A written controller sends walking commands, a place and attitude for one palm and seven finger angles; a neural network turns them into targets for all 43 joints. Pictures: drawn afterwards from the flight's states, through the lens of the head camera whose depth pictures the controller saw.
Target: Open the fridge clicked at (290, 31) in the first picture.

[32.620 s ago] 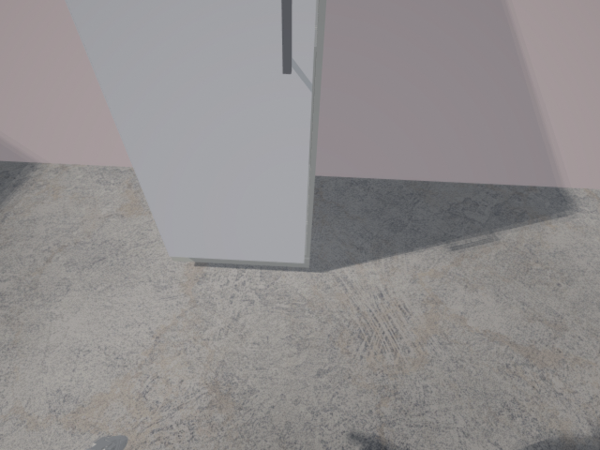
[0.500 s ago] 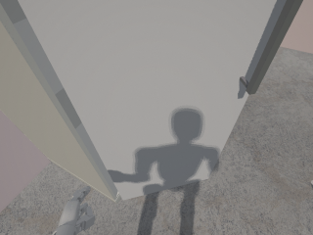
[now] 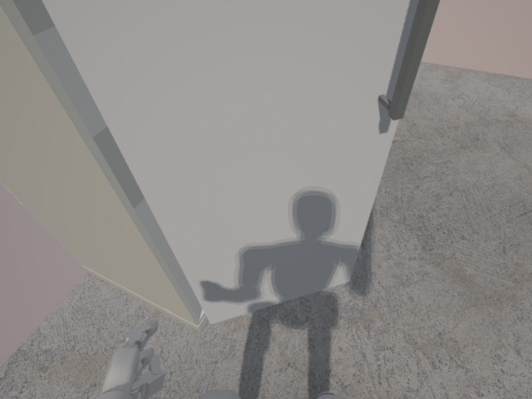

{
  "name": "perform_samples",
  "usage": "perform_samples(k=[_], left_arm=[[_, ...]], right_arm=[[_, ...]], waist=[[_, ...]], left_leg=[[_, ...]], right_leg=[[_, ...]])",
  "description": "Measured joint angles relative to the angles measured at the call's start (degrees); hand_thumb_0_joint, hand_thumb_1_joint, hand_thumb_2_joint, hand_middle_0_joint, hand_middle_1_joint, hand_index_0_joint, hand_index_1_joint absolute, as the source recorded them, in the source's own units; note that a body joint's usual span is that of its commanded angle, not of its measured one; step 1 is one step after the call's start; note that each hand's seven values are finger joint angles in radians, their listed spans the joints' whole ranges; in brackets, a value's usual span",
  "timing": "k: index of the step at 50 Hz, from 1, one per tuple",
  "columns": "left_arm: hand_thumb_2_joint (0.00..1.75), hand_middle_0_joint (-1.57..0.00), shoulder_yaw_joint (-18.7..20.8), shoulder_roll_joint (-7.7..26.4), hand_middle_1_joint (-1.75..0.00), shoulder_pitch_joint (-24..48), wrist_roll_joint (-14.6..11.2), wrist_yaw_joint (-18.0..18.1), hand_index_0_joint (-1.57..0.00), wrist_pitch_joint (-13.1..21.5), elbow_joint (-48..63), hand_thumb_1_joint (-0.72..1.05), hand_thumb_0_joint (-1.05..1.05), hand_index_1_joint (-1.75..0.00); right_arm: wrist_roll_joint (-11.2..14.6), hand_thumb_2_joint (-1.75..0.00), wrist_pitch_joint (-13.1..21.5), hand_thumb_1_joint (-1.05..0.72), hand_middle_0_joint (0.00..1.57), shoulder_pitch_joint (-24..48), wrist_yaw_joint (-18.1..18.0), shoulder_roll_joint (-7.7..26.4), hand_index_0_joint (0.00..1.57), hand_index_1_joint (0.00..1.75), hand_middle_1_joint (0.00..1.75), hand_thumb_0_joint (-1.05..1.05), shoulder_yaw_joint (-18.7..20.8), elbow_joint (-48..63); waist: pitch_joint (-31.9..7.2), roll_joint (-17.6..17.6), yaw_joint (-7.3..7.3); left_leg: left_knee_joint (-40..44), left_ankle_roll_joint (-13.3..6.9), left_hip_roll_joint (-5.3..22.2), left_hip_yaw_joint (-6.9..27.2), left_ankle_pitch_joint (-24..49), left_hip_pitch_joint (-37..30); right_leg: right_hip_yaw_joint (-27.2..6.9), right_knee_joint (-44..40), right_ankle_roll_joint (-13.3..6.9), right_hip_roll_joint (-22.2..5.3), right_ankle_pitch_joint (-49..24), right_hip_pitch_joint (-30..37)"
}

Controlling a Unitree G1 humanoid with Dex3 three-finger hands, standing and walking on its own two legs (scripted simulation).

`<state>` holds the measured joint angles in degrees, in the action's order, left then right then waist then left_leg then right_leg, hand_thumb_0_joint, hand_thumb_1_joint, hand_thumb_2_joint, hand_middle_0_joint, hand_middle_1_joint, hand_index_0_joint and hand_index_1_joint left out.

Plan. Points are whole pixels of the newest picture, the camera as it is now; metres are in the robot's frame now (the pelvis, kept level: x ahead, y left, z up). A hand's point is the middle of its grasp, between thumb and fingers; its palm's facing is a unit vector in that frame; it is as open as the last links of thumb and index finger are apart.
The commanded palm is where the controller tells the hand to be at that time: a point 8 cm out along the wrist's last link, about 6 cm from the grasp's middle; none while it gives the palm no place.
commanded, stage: step back with the hand held close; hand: right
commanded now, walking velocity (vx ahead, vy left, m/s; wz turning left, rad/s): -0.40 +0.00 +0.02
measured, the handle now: (411, 26) +0.58 -0.19 +0.27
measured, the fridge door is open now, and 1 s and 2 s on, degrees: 47 47 47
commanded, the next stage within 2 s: stop stepping back and stand still in 0.46 s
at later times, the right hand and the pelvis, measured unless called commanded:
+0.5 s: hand out of the picture +0.15 -0.24 +0.18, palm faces +0.27 +0.85 -0.45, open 7.4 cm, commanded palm +0.08 -0.30 +0.19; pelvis -0.09 -0.01 +0.02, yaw +5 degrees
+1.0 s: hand out of the picture +0.01 -0.27 +0.18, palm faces +0.40 +0.85 -0.34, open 7.4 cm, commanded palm -0.04 -0.31 +0.19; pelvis -0.19 -0.02 +0.01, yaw +3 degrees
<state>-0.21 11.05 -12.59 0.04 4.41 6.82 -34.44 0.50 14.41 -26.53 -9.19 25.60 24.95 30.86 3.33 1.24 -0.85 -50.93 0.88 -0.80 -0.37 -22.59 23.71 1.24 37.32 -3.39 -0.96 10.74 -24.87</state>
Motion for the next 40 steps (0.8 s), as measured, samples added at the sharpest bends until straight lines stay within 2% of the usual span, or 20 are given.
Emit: perform_samples(k=[1, 3, 6, 8, 10, 13, 15, 16, 18, 19, 21, 23, 25, 29, 32, 34, 35, 37, 38, 40], left_arm=[[0.90, -0.20, 0.3, -0.2, -0.30, -0.3, -0.1, -0.3, -0.20, 0.2, 0.0, 0.90, 0.01, -0.30], [0.90, -0.20, 0.4, -0.5, -0.30, -0.9, -0.4, -1.0, -0.20, 0.8, -0.3, 0.90, 0.01, -0.30], [0.90, -0.20, 0.0, -0.5, -0.30, -1.3, -0.7, -1.7, -0.20, 1.5, -0.4, 0.90, 0.01, -0.30], [0.90, -0.20, -0.3, 0.1, -0.30, -0.6, -0.8, -1.9, -0.20, 1.9, -0.7, 0.90, 0.01, -0.30], [0.90, -0.20, -0.3, 1.1, -0.30, 0.4, -0.9, -1.6, -0.20, 1.6, -2.0, 0.90, 0.01, -0.30], [0.90, -0.20, -0.3, 0.2, -0.30, 0.4, -1.7, -1.5, -0.20, 0.2, -3.1, 0.90, 0.01, -0.30], [0.90, -0.21, -0.9, -0.3, -0.30, 0.4, -1.6, -1.2, -0.20, -1.0, -2.3, 0.90, 0.01, -0.30], [0.90, -0.21, -1.2, -0.3, -0.30, 0.7, -1.5, -1.0, -0.20, -1.4, -1.5, 0.90, 0.01, -0.30], [0.90, -0.21, -1.5, 0.7, -0.30, 1.6, -1.2, -0.6, -0.20, -1.5, 0.7, 0.90, 0.01, -0.30], [0.90, -0.20, -1.0, 0.5, -0.30, 2.6, -1.0, -0.5, -0.20, -1.3, 1.0, 0.90, 0.01, -0.30], [0.90, -0.20, -0.3, -0.4, -0.30, 4.5, -0.8, -1.0, -0.20, -0.7, 1.2, 0.90, 0.01, -0.30], [0.90, -0.20, -0.3, -0.9, -0.30, 5.0, -0.4, -1.7, -0.20, 0.1, 1.6, 0.90, 0.01, -0.30], [0.90, -0.20, -0.1, -1.2, -0.30, 4.3, -0.3, -2.4, -0.20, 0.7, 2.0, 0.90, 0.01, -0.30], [0.90, -0.20, -0.1, -1.1, -0.30, 1.4, -0.6, -3.0, -0.20, 1.3, 2.1, 0.90, 0.01, -0.30], [0.90, -0.21, -0.3, -0.8, -0.30, -0.5, -0.9, -2.4, -0.20, 0.8, 1.9, 0.90, 0.01, -0.30], [0.90, -0.21, 0.2, -0.1, -0.30, -0.7, -1.1, -1.9, -0.20, -0.2, 0.4, 0.90, 0.01, -0.30], [0.90, -0.21, 0.4, 0.1, -0.30, -1.2, -1.2, -1.8, -0.20, -0.8, -0.5, 0.90, 0.01, -0.30], [0.90, -0.21, 0.5, 0.1, -0.30, -2.0, -1.4, -1.5, -0.20, -1.8, -2.9, 0.90, 0.01, -0.30], [0.90, -0.21, 0.4, 0.0, -0.30, -2.4, -1.2, -1.3, -0.20, -2.3, -3.9, 0.90, 0.01, -0.30], [0.90, -0.21, 0.2, -0.3, -0.30, -3.3, -0.7, -0.8, -0.20, -3.0, -4.7, 0.90, 0.01, -0.30]], right_arm=[[0.1, -0.90, 0.4, -0.88, 0.22, -0.1, 0.1, 0.7, 0.22, 0.31, 0.30, 0.02, 1.0, -0.4], [0.8, -0.90, 0.8, -0.88, 0.22, -0.9, 0.2, 1.3, 0.22, 0.31, 0.30, 0.02, 2.9, -0.7], [2.0, -0.90, 1.3, -0.88, 0.21, -2.7, 0.1, 1.1, 0.22, 0.31, 0.30, 0.02, 4.2, -0.4], [2.1, -0.90, 1.3, -0.89, 0.21, -2.2, 0.6, 0.1, 0.21, 0.31, 0.30, 0.02, 3.1, -0.6], [1.8, -0.90, 1.3, -0.89, 0.21, -0.5, 1.2, -1.7, 0.21, 0.31, 0.30, 0.02, 0.0, -1.6], [1.9, -0.90, 1.1, -0.89, 0.21, -0.3, 2.0, -1.6, 0.21, 0.31, 0.30, 0.01, -2.7, -2.0], [1.6, -0.90, 1.0, -0.88, 0.21, -1.1, 2.3, -1.3, 0.22, 0.31, 0.30, 0.01, -2.6, -1.9], [1.5, -0.90, 0.9, -0.88, 0.22, -1.4, 2.2, -1.1, 0.22, 0.31, 0.30, 0.01, -2.2, -1.9], [1.7, -0.90, 0.5, -0.88, 0.22, -1.7, 1.9, -0.8, 0.22, 0.31, 0.30, 0.01, -1.3, -1.4], [1.9, -0.90, 0.3, -0.88, 0.22, -1.1, 1.7, 0.0, 0.22, 0.31, 0.30, 0.01, -0.9, -1.3], [2.2, -0.90, 0.5, -0.88, 0.22, -0.2, 1.7, 1.0, 0.22, 0.31, 0.30, 0.01, -0.3, -1.8], [2.6, -0.90, -0.3, -0.88, 0.22, -0.8, 2.0, 1.2, 0.22, 0.31, 0.30, 0.02, -0.1, -1.4], [2.6, -0.90, -1.1, -0.88, 0.22, -1.9, 2.1, 1.3, 0.22, 0.31, 0.30, 0.02, -0.1, 0.5], [2.9, -0.90, -0.1, -0.88, 0.22, -5.3, 2.3, 2.2, 0.22, 0.31, 0.30, 0.02, 1.1, 4.8], [2.4, -0.90, 0.8, -0.88, 0.22, -7.2, 2.3, 3.9, 0.22, 0.31, 0.30, 0.02, 3.5, 4.8], [2.0, -0.90, 0.5, -0.88, 0.22, -6.1, 2.3, 3.4, 0.22, 0.31, 0.30, 0.01, 3.2, 2.3], [2.2, -0.90, 0.0, -0.88, 0.22, -5.4, 2.3, 3.0, 0.22, 0.31, 0.30, 0.01, 2.7, 1.1], [2.6, -0.90, -1.4, -0.88, 0.22, -4.2, 1.7, 1.1, 0.22, 0.31, 0.30, 0.01, 1.7, -1.4], [2.7, -0.90, -1.9, -0.88, 0.22, -3.7, 1.4, -0.1, 0.22, 0.31, 0.30, 0.01, 1.3, -2.7], [2.5, -0.90, -3.2, -0.88, 0.22, -2.5, 0.6, -2.1, 0.22, 0.31, 0.30, 0.01, 0.4, -5.5]], waist=[[-0.4, -0.5, -0.10], [-1.6, -1.1, 0.55], [-2.9, -1.2, 2.03], [-2.4, -2.2, 2.65], [-1.3, -5.1, 2.45], [-2.3, -1.9, 2.88], [-3.2, 1.3, 2.34], [-3.3, 2.3, 1.79], [-2.5, 2.1, 0.67], [-1.4, 2.8, 0.27], [1.0, 4.1, 0.57], [2.0, 3.5, 0.38], [2.5, 2.4, 0.03], [1.6, 0.4, 0.34], [0.3, -0.4, 1.15], [0.8, -2.5, 1.26], [0.3, -2.4, 1.59], [-1.5, -0.5, 2.64], [-2.7, 0.9, 2.73], [-5.2, 3.1, 2.11]], left_leg=[[-1.3, 0.0, -0.7, -0.1, -1.1, -0.8], [1.6, -0.1, -1.3, -1.0, -3.0, -3.8], [14.3, -0.4, -1.1, -2.0, -1.6, -10.4], [23.2, -0.6, -1.3, -2.5, 2.8, -14.7], [25.7, -0.9, -3.2, -3.7, 4.4, -16.5], [23.3, -1.0, -1.1, -2.2, 3.9, -15.1], [21.9, -0.8, 0.8, -1.0, 3.6, -13.7], [20.8, -0.7, 1.4, -0.7, 3.6, -12.6], [15.5, -0.4, 1.5, -1.2, 3.9, -8.9], [11.3, -0.5, 1.9, -0.4, 3.3, -6.5], [3.9, -0.9, 1.0, 2.4, -2.5, -2.6], [0.4, -0.5, -0.5, 2.3, -5.3, -0.1], [1.2, -0.4, -1.3, 1.0, -4.5, 0.1], [11.1, -0.8, -1.1, -1.5, 1.7, -4.0], [19.7, -1.2, 0.2, -2.8, 5.1, -9.3], [19.2, -1.4, -0.4, -4.2, 7.5, -9.4], [18.5, -1.5, 0.1, -4.3, 7.8, -9.0], [17.9, -1.8, 1.7, -3.1, 8.1, -8.0], [18.0, -1.8, 2.5, -2.4, 8.4, -7.5], [18.7, -1.6, 3.9, -2.2, 9.1, -6.5]], right_leg=[[-0.5, -0.8, 0.1, -0.3, -0.3, -0.3], [-0.4, -3.1, 0.5, -1.0, -1.9, -0.7], [0.9, -5.5, 1.1, -1.8, -3.9, -1.5], [1.2, -4.2, 1.5, -2.5, -4.0, -2.8], [-0.8, -2.1, 1.7, -3.6, -1.4, -3.0], [-1.1, 8.6, 2.7, -0.6, 9.1, -3.0], [-0.1, 10.4, 3.0, 0.8, 12.1, -1.0], [0.4, 7.0, 3.1, 1.0, 10.6, 0.9], [0.7, -4.6, 2.7, 0.1, -0.9, 5.8], [1.1, -5.6, 2.2, 0.6, -0.7, 5.9], [2.2, -5.9, 1.4, 1.0, 0.5, 5.9], [2.2, -7.3, 1.3, 0.3, -0.3, 5.9], [1.3, -8.7, 1.3, -0.6, -2.1, 5.7], [-0.2, -8.5, 1.9, -1.5, -4.2, 3.7], [-0.5, -3.6, 2.0, -1.3, -1.4, 0.2], [-1.8, 4.2, 2.4, -1.5, 8.5, -2.1], [-2.3, 11.9, 2.9, -0.3, 12.5, -3.9], [-2.1, 27.1, 3.5, 2.2, 14.1, -5.7], [-1.5, 31.6, 3.6, 2.6, 13.8, -5.3], [-0.7, 31.7, 3.2, 2.0, 13.1, -1.9]])
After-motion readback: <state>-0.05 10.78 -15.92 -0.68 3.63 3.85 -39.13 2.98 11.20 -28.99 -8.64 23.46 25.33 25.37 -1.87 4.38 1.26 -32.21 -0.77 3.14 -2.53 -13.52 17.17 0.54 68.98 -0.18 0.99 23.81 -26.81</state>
